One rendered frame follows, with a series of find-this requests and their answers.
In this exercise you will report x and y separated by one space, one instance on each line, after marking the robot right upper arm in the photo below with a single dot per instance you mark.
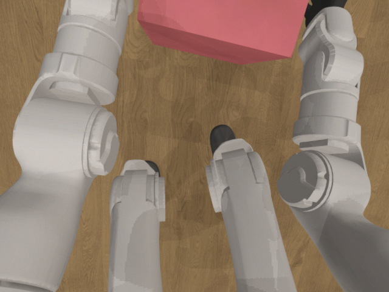
328 196

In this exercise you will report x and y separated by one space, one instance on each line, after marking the robot left upper arm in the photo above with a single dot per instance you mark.
61 147

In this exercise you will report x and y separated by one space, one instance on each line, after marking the robot right forearm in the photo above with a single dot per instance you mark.
332 68

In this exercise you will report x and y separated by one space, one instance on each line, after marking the carton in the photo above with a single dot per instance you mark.
236 31

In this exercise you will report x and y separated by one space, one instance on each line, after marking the robot left foot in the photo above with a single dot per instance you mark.
153 166

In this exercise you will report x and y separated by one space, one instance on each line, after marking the right robot hand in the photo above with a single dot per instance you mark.
318 5

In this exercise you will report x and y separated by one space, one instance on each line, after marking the robot right thigh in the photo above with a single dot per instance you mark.
259 258

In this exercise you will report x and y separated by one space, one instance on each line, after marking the robot left forearm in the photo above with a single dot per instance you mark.
83 65

